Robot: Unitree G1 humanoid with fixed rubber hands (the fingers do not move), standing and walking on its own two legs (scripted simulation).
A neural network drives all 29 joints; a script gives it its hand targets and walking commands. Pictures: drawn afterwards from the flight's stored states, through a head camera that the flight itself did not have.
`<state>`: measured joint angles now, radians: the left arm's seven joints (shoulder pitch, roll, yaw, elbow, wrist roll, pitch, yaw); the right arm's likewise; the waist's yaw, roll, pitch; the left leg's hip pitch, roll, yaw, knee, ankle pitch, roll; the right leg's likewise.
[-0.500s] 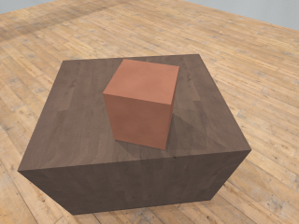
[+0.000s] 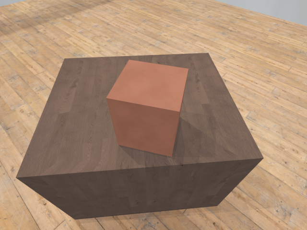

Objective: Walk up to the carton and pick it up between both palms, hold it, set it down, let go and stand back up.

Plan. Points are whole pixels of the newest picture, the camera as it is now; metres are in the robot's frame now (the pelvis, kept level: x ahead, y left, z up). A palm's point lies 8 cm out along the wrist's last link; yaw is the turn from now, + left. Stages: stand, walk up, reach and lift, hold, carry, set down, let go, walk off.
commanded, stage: stand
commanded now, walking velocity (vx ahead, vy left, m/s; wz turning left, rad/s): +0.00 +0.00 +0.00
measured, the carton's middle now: (150, 109) +0.50 +0.02 -0.02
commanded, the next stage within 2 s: none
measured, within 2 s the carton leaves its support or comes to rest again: neither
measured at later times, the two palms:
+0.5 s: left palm out of the picture -0.03 +0.18 -0.14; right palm out of the picture -0.04 -0.20 -0.15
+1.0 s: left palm out of the picture -0.01 +0.20 -0.14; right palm out of the picture +0.01 -0.20 -0.15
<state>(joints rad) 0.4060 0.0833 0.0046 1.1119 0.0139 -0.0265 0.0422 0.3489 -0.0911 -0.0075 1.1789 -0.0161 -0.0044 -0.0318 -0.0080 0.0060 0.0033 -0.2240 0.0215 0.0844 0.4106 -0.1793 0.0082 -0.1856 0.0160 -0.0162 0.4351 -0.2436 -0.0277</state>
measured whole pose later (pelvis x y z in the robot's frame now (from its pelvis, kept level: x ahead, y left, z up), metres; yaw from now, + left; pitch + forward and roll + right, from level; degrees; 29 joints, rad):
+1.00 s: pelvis +0.04 -0.01 +0.00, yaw +1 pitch -1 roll +0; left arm 0.37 0.10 0.01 1.14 0.02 -0.04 0.05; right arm 0.29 -0.10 -0.01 1.19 -0.01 -0.01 -0.05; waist 0.00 0.01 0.03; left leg -0.16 0.03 0.07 0.41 -0.23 -0.01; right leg -0.10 0.03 -0.03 0.39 -0.28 -0.04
